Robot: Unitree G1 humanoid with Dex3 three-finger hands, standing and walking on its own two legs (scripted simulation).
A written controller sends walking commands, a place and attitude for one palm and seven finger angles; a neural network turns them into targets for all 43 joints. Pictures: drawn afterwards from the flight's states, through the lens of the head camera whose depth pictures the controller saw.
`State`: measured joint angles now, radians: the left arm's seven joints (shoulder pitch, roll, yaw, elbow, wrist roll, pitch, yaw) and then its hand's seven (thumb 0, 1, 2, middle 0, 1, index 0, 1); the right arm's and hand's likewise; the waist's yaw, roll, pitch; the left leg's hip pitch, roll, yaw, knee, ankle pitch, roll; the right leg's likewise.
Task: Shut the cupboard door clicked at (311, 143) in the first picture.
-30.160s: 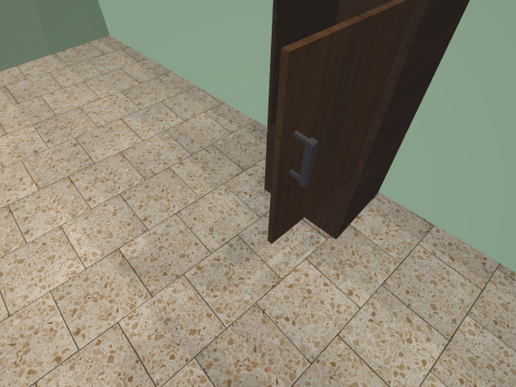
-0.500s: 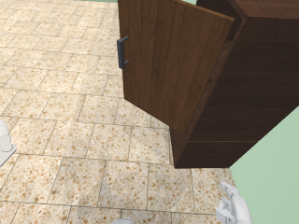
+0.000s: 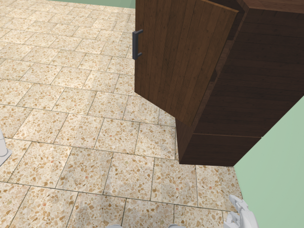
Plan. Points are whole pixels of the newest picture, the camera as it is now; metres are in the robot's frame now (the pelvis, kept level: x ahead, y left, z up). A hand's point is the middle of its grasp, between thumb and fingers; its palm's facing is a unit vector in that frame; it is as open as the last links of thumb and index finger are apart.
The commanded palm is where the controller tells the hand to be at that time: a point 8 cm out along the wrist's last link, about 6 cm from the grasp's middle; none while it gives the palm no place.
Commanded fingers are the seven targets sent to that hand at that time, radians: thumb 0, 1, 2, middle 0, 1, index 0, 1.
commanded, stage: stop stepping back and stand still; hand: left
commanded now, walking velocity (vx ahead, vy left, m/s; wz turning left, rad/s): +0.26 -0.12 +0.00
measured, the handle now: (137, 44) +0.86 +0.11 +0.02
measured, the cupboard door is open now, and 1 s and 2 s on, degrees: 52 52 52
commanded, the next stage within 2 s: let the arm hang, fingers relaxed in 1.92 s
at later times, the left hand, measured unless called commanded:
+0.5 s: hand out of the picture +0.09 +0.27 +0.19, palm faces +0.49 -0.76 -0.42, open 7.4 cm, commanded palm +0.04 +0.31 +0.20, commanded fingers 0.00 0.90 0.90 -0.20 -0.30 -0.20 -0.30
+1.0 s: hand out of the picture +0.12 +0.30 +0.18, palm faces +0.46 -0.77 -0.44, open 7.4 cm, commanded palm +0.06 +0.33 +0.20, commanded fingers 0.00 0.90 0.90 -0.20 -0.30 -0.20 -0.30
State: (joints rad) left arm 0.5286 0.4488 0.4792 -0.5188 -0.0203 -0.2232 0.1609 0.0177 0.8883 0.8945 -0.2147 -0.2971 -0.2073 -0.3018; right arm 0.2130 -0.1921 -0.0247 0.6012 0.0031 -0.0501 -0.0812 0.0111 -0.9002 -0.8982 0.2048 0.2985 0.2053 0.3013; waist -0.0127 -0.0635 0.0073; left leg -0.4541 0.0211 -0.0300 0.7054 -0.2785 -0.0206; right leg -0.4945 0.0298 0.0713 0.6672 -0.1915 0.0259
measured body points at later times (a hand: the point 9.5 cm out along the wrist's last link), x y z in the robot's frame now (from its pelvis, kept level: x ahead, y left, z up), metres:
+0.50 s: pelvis -0.09 +0.01 +0.01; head -0.12 +0.02 +0.46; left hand +0.05 +0.31 +0.21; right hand +0.06 -0.23 -0.07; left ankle +0.01 +0.13 -0.68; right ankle -0.07 -0.07 -0.72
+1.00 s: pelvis -0.08 +0.03 +0.01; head -0.09 +0.05 +0.46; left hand +0.09 +0.34 +0.20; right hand +0.06 -0.18 -0.08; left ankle -0.10 +0.16 -0.71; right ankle -0.06 -0.05 -0.72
